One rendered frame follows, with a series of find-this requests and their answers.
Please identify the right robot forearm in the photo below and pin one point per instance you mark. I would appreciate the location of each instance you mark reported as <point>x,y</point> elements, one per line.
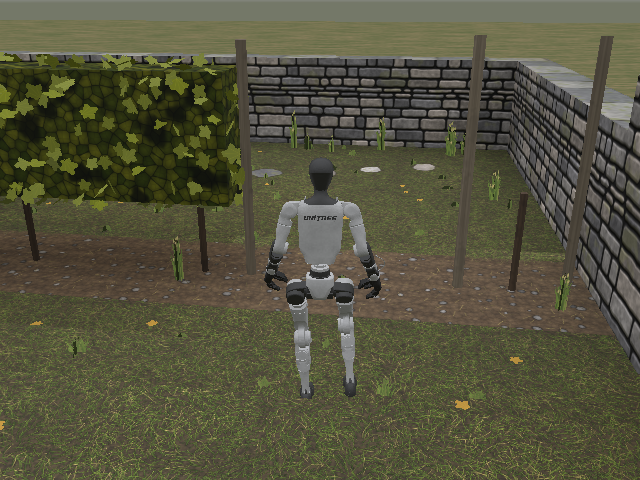
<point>370,265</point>

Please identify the right robot upper arm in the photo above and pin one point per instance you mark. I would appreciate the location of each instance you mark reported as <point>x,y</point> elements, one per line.
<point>352,211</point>

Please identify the robot right hand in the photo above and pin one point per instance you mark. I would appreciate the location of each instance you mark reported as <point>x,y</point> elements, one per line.
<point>368,284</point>

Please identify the humanoid robot head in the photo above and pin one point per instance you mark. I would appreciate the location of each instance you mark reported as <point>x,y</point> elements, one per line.
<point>321,173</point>

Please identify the left robot forearm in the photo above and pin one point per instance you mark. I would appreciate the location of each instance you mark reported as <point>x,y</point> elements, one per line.
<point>273,261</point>

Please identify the left robot upper arm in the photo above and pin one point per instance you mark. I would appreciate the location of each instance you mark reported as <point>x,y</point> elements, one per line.
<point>289,210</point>

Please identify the robot left shin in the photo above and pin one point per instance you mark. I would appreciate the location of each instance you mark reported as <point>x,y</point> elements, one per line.
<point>303,361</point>

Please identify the robot left hand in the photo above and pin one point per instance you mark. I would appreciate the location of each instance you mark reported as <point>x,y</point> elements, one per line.
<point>278,275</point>

